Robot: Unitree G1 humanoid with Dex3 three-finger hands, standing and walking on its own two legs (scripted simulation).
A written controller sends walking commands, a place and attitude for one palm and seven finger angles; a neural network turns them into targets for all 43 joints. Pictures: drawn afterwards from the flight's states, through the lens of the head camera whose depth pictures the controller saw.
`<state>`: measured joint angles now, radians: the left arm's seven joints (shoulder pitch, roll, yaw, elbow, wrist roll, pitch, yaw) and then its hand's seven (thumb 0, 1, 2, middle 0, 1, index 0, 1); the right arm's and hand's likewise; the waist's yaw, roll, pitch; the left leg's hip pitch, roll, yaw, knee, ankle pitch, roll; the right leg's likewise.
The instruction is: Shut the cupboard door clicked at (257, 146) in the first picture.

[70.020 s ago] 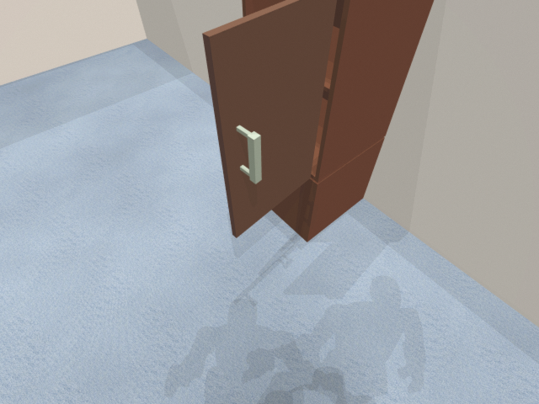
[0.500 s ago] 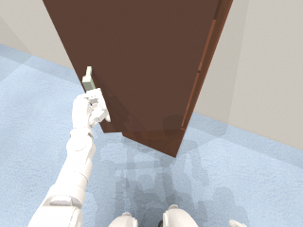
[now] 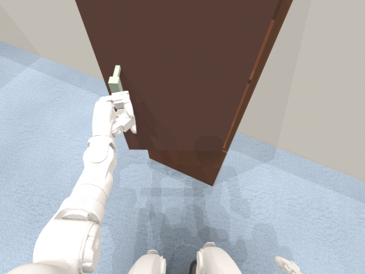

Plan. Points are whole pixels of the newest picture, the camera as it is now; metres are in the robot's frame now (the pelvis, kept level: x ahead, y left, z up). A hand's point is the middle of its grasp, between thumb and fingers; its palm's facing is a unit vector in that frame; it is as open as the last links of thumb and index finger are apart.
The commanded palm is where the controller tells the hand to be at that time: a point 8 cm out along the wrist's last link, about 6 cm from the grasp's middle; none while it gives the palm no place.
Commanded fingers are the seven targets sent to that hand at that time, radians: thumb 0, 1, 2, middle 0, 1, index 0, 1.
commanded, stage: push the door shut along its arc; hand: left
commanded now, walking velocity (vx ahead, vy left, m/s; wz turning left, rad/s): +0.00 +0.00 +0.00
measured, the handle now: (121, 94) +0.51 +0.14 +0.06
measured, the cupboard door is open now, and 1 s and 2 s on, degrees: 25 5 0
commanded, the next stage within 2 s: pull the fist back off the door in 1.54 s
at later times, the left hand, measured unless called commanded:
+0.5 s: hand (141, 97) +0.50 +0.09 +0.06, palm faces -0.15 -0.99 -0.04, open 3.1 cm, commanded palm +0.50 +0.13 +0.06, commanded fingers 0.00 0.90 0.90 -1.30 -1.50 -1.30 -1.50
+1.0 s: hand (157, 79) +0.56 +0.05 +0.07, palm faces -0.30 -0.95 -0.04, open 3.1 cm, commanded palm +0.56 +0.09 +0.06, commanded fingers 0.00 0.90 0.90 -1.30 -1.50 -1.30 -1.50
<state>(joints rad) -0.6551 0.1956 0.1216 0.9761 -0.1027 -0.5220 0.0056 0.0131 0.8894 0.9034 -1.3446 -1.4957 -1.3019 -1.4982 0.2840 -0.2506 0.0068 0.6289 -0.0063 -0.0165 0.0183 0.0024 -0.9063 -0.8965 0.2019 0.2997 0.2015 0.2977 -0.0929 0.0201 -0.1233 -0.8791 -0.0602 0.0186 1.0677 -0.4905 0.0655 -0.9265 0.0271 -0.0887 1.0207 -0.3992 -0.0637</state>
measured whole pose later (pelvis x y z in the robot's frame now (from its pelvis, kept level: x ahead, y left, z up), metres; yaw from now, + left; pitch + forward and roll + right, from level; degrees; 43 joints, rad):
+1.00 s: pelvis +0.00 +0.01 -0.02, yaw -1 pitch +26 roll -3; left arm -1.18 0.42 0.20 1.32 -0.05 -0.39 -0.22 0.02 0.90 0.90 -1.30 -1.50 -1.30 -1.50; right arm 0.41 -0.28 0.04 0.64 -0.03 0.00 0.04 0.00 -0.91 -0.90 0.20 0.30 0.20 0.30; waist -0.26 0.06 -0.11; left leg -1.11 -0.04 0.01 1.19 -0.53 0.07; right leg -1.14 0.05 -0.11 1.09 -0.41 -0.06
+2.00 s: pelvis -0.02 +0.00 -0.05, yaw -2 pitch +31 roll -4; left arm -1.45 0.39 0.26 1.52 0.17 -0.39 0.36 0.04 0.85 1.01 -1.30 -1.50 -1.30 -1.50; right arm 0.45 -0.24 0.03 0.69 -0.14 -0.08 0.15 0.00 -0.91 -0.90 0.20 0.30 0.20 0.30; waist -0.36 0.07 -0.14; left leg -1.31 -0.03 -0.01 1.29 -0.52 0.07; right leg -1.32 0.05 -0.14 1.16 -0.39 -0.07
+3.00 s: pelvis +0.03 -0.02 +0.04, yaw -2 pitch +13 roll +1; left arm -0.47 0.13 0.12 0.67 -0.10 -0.38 0.14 0.02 0.90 0.90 -1.30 -1.50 -1.30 -1.50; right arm 0.36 -0.24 0.00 0.58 0.01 0.06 0.05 0.00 -0.91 -0.90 0.20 0.30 0.20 0.30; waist -0.08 0.04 -0.10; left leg -0.64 -0.03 0.03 0.84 -0.44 0.03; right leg -0.71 0.07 -0.06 0.81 -0.35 -0.09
